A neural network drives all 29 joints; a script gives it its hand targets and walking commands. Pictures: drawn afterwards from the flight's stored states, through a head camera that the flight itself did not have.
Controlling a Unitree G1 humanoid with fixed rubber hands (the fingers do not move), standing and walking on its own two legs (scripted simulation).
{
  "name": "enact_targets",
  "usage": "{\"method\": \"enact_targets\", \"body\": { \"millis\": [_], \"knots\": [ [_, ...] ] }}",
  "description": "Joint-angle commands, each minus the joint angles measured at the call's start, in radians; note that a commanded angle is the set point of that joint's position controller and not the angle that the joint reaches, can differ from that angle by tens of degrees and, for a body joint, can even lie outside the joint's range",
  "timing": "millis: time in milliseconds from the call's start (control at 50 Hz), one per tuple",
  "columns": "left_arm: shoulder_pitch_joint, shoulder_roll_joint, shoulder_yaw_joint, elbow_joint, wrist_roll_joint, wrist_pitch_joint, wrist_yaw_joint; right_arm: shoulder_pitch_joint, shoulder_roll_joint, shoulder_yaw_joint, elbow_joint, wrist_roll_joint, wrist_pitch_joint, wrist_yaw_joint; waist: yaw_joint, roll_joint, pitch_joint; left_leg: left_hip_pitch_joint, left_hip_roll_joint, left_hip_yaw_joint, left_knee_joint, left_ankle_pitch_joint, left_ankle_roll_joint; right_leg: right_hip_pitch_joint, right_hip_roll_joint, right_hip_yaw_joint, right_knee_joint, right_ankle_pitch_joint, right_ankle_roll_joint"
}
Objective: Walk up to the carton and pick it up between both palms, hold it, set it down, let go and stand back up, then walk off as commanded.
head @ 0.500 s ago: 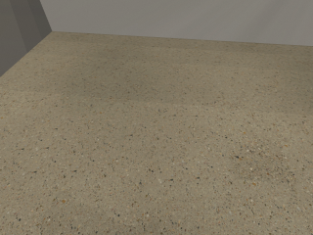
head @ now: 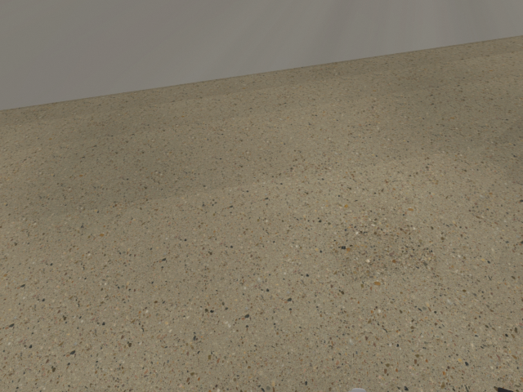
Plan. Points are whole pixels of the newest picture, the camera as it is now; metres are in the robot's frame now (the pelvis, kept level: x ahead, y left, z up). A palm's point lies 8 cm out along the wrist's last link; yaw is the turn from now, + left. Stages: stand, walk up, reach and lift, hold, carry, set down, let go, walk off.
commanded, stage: walk up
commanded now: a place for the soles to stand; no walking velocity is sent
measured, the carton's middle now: out of the picture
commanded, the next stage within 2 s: none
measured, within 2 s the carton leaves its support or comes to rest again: neither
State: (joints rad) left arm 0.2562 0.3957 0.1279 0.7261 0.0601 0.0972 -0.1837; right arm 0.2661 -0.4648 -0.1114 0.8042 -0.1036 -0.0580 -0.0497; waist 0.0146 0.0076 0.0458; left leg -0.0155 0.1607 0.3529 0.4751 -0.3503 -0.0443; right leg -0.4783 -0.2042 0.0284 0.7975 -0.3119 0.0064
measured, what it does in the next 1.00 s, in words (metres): walks ahead, turning right: right foot, then left foot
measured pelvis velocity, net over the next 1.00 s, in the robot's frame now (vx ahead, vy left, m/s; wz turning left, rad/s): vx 0.39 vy -0.30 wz -0.75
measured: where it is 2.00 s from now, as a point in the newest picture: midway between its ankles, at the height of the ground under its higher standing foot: (478, 289)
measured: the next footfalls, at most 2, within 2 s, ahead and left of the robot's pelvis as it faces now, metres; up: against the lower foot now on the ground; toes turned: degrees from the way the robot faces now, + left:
right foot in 0.06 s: +0.13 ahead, -0.21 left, +0.00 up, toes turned -9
left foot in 0.30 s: +0.22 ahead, +0.01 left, +0.00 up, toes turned -10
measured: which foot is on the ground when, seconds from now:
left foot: down 0.00-0.06, up 0.08-0.28, down 0.30-0.72, up 0.74-0.94, down 0.96-1.00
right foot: up 0.00-0.04, down 0.06-0.32, up 0.34-0.66, down 0.68-0.96, up 0.98-1.00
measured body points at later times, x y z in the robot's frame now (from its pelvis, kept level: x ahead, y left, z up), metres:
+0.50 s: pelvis +0.18 -0.12 +0.00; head +0.19 -0.09 +0.45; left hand +0.43 +0.10 -0.11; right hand +0.07 -0.46 -0.06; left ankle +0.19 +0.01 -0.73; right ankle +0.16 -0.28 -0.67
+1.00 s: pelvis +0.39 -0.30 -0.03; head +0.39 -0.27 +0.42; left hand +0.68 -0.14 -0.14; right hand +0.26 -0.59 -0.10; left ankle +0.52 -0.24 -0.73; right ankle +0.31 -0.40 -0.72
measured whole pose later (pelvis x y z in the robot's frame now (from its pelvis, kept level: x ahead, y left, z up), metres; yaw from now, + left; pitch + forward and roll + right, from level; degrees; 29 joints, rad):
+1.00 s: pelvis +0.39 -0.30 -0.03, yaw -43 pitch -4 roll +0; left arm 0.27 0.38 0.08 0.70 0.02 0.06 -0.07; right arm 0.38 -0.40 -0.01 0.62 -0.05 -0.08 0.00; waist 0.02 -0.04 0.03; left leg -0.41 0.09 0.08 0.85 -0.34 0.00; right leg -0.37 0.05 0.11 0.95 -0.57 -0.04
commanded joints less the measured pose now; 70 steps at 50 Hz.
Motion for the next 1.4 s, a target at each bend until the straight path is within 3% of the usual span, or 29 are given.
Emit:
{"method": "enact_targets", "body": {
  "millis": [0, 40, 80, 100, 160, 260, 280, 300, 320, 400, 560, 640, 660, 680, 700, 740, 800, 900, 920, 960, 980, 1040, 1140, 1200, 1260, 1300, 1320, 1340, 1380],
  "knots": [
    [-0.088, 0.186, 0.049, -0.129, -0.022, -0.039, 0.005, -0.133, -0.233, -0.067, -0.151, 0.008, -0.004, -0.012, 0.025, 0.059, 0.015, -0.269, 0.213, -0.097, -0.16, -0.358, 0.204, 0.173, 0.068, -0.125, -0.042, 0.056, -0.047],
    [0.03, 0.232, 0.056, -0.07, -0.023, -0.051, 0.037, -0.089, -0.171, -0.045, -0.129, 0.022, 0.029, 0.019, 0.073, -0.136, 0.009, -0.33, 0.108, 0.007, 0.218, -0.246, 0.165, 0.277, 0.148, -0.13, -0.183, -0.035, -0.092],
    [0.15, 0.371, 0.087, -0.069, -0.032, -0.064, 0.079, -0.146, -0.092, -0.003, -0.233, 0.066, 0.027, 0.047, 0.164, -0.526, 0.011, -0.781, -0.169, -0.139, 0.769, -0.377, 0.089, 0.472, -0.007, 0.584, -0.59, -0.253, -0.297],
    [0.076, 0.397, 0.103, -0.11, -0.04, -0.07, 0.096, -0.115, -0.162, -0.001, -0.248, 0.084, 0.016, 0.057, 0.14, -0.474, -0.002, -0.751, -0.065, -0.333, 0.751, -0.376, 0.085, 0.365, -0.106, 0.717, -0.602, -0.381, -0.361],
    [0.038, 0.337, 0.058, -0.091, -0.041, -0.076, 0.13, -0.017, -0.196, 0.008, -0.176, 0.094, -0.041, 0.049, 0.053, -0.193, -0.103, -0.644, -0.041, -0.377, 0.566, -0.24, 0.071, 0.457, -0.03, 0.446, -0.42, 0.156, -0.32],
    [-0.234, 0.207, 0.012, -0.158, -0.03, -0.068, 0.088, 0.283, -0.178, -0.003, -0.074, 0.075, -0.027, 0.024, -0.138, -0.157, -0.114, 0.029, -0.153, -0.234, 0.116, 0.17, 0.078, -0.121, 0.113, 0.21, -0.3, -0.237, -0.159],
    [-0.256, 0.145, -0.001, -0.151, -0.025, -0.062, 0.087, 0.376, -0.24, -0.033, -0.065, 0.053, -0.019, 0.015, -0.198, 0.045, -0.106, 0.17, -0.063, -0.385, 0.035, 0.058, 0.097, -0.293, 0.234, 0.104, -0.057, -0.353, -0.096],
    [-0.265, 0.109, -0.004, -0.185, -0.016, -0.071, 0.098, 0.375, -0.311, -0.055, -0.1, 0.036, -0.023, 0.0, -0.211, 0.256, -0.077, 0.149, 0.27, -0.875, -0.273, -0.417, 0.157, -0.457, 0.28, 0.056, 0.254, -0.291, -0.026],
    [-0.258, 0.209, 0.005, -0.188, 0.002, -0.044, 0.109, 0.225, -0.355, -0.058, -0.152, 0.029, -0.025, -0.014, -0.143, 0.138, -0.002, -0.072, 0.382, -1.081, -0.394, -0.709, 0.212, -0.394, 0.216, 0.201, 0.386, -0.261, 0.0],
    [-0.161, 0.222, 0.011, -0.148, -0.004, -0.058, 0.057, 0.141, -0.251, -0.038, -0.19, 0.042, -0.074, -0.02, -0.043, 0.038, 0.133, -0.066, 0.223, -0.612, -0.287, -0.216, 0.234, -0.322, 0.087, 0.127, 0.301, -0.013, 0.014],
    [-0.329, 0.142, -0.014, -0.157, -0.018, -0.073, 0.023, 0.204, -0.23, -0.04, -0.159, 0.051, -0.048, -0.01, -0.123, 0.143, 0.085, -0.034, 0.127, -0.144, -0.187, 0.354, 0.196, -0.058, 0.13, -0.108, -0.105, 0.113, -0.034],
    [-0.095, 0.177, 0.013, -0.071, -0.018, -0.088, 0.058, 0.175, -0.247, -0.041, -0.178, 0.066, -0.02, 0.002, 0.043, 0.056, -0.1, -0.217, 0.107, -0.041, 0.218, 0.599, 0.179, 0.451, 0.251, -0.181, -0.181, 0.152, -0.112],
    [0.099, 0.272, 0.049, -0.031, -0.016, -0.091, 0.081, 0.17, -0.207, -0.025, -0.195, 0.068, -0.013, 0.015, 0.164, 0.019, -0.294, -0.395, 0.07, -0.079, 0.553, 0.531, 0.141, 0.776, 0.237, -0.021, -0.151, 0.074, -0.178],
    [0.163, 0.375, 0.081, -0.032, -0.021, -0.088, 0.122, 0.173, -0.112, 0.013, -0.255, 0.087, -0.019, 0.041, 0.179, -0.225, -0.377, -0.643, -0.064, -0.101, 0.859, 0.009, 0.1, 0.935, -0.015, 0.367, -0.247, -0.039, -0.296],
    [0.17, 0.409, 0.085, -0.084, -0.032, -0.075, 0.139, 0.177, -0.183, 0.003, -0.289, 0.13, -0.031, 0.052, 0.192, -0.27, -0.417, -0.679, -0.137, -0.307, 0.944, -0.252, 0.101, 0.838, -0.12, 0.741, -0.467, -0.172, -0.397],
    [0.07, 0.361, 0.07, -0.112, -0.059, -0.065, 0.175, 0.082, -0.22, 0.006, -0.299, 0.138, -0.05, 0.067, 0.142, -0.088, -0.236, -0.818, -0.036, -0.432, 0.919, -0.192, 0.091, 0.786, -0.099, 0.549, -0.397, -0.03, -0.389],
    [-0.058, 0.304, 0.039, -0.129, -0.049, -0.082, 0.166, 0.194, -0.182, 0.018, -0.211, 0.114, -0.057, 0.059, 0.028, -0.086, -0.13, -0.545, 0.011, -0.392, 0.571, -0.213, 0.074, 0.394, -0.043, 0.295, -0.346, 0.258, -0.313],
    [-0.292, 0.204, 0.006, -0.194, -0.038, -0.088, 0.113, 0.436, -0.186, -0.02, -0.125, 0.071, -0.02, 0.032, -0.166, -0.177, -0.097, 0.097, -0.115, -0.232, 0.255, 0.181, 0.084, -0.294, 0.14, 0.148, -0.186, -0.362, -0.167],
    [-0.294, 0.124, -0.01, -0.231, -0.033, -0.092, 0.115, 0.487, -0.198, -0.037, -0.13, 0.061, -0.013, 0.019, -0.2, -0.055, -0.089, 0.156, -0.052, -0.328, 0.199, 0.087, 0.127, -0.409, 0.224, 0.106, -0.074, -0.493, -0.134],
    [-0.23, 0.14, 0.006, -0.259, -0.047, -0.079, 0.119, 0.349, -0.31, -0.055, -0.206, 0.034, -0.02, -0.004, -0.18, 0.248, 0.067, -0.093, 0.362, -1.053, -0.346, -0.718, 0.238, -0.479, 0.266, 0.133, 0.378, -0.381, -0.025],
    [-0.217, 0.219, 0.028, -0.279, -0.04, -0.064, 0.119, 0.258, -0.33, -0.054, -0.234, 0.024, -0.033, -0.011, -0.135, 0.158, 0.195, -0.139, 0.413, -1.153, -0.411, -0.828, 0.325, -0.508, 0.205, 0.181, 0.476, -0.29, -0.013],
    [-0.202, 0.234, 0.042, -0.246, -0.023, -0.097, 0.104, 0.238, -0.305, -0.054, -0.239, 0.044, -0.061, -0.026, -0.128, 0.005, 0.168, -0.067, 0.33, -0.826, -0.239, -0.449, 0.345, -0.469, 0.145, 0.187, 0.478, -0.171, -0.003],
    [-0.115, 0.179, 0.027, -0.232, -0.046, -0.098, 0.074, 0.142, -0.275, -0.043, -0.258, 0.059, -0.083, 0.003, -0.052, 0.191, 0.129, -0.141, 0.21, -0.34, -0.184, 0.146, 0.256, -0.217, 0.086, 0.073, 0.159, -0.024, -0.003],
    [-0.146, 0.155, 0.015, -0.228, -0.036, -0.097, 0.057, 0.18, -0.243, -0.037, -0.249, 0.063, -0.048, 0.006, -0.07, 0.131, 0.093, -0.202, 0.126, -0.16, -0.149, 0.167, 0.184, 0.024, 0.148, -0.129, -0.036, 0.142, -0.025],
    [-0.013, 0.155, 0.02, -0.19, -0.034, -0.09, 0.07, 0.153, -0.277, -0.049, -0.247, 0.065, -0.015, 0.007, 0.038, 0.146, -0.024, -0.222, 0.14, -0.117, 0.08, 0.377, 0.188, 0.312, 0.214, -0.162, -0.1, 0.13, -0.066],
    [0.264, 0.328, 0.082, -0.115, -0.022, -0.102, 0.126, 0.226, -0.174, -0.004, -0.26, 0.096, -0.007, 0.035, 0.175, -0.161, -0.248, -0.446, 0.029, -0.157, 0.724, 0.352, 0.131, 0.712, 0.185, 0.074, -0.153, -0.074, -0.149],
    [0.266, 0.391, 0.082, -0.143, -0.029, -0.1, 0.15, 0.231, -0.076, 0.038, -0.304, 0.096, -0.013, 0.053, 0.146, -0.365, -0.271, -0.64, -0.037, -0.217, 0.884, -0.29, 0.122, 0.762, -0.05, 0.434, -0.256, -0.159, -0.222],
    [0.225, 0.42, 0.088, -0.209, -0.05, -0.093, 0.158, 0.19, -0.185, -0.001, -0.339, 0.124, -0.005, 0.045, 0.144, -0.177, -0.249, -0.659, -0.103, -0.367, 0.954, -0.258, 0.101, 0.636, -0.153, 0.786, -0.51, -0.338, -0.34],
    [0.097, 0.376, 0.072, -0.224, -0.059, -0.091, 0.18, 0.129, -0.221, -0.02, -0.351, 0.132, -0.001, 0.048, 0.096, -0.102, -0.122, -0.727, -0.041, -0.415, 0.952, -0.167, 0.112, 0.55, -0.14, 0.614, -0.497, -0.379, -0.345]
  ]
}}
